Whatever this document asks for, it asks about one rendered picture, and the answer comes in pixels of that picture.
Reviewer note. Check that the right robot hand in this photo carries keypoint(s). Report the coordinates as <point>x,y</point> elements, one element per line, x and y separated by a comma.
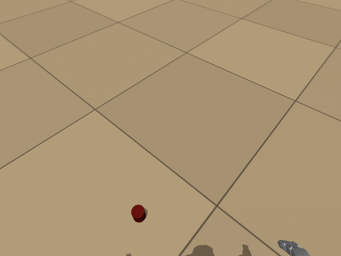
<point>292,248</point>

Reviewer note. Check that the tin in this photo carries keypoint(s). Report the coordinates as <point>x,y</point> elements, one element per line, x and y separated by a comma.
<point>138,213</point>

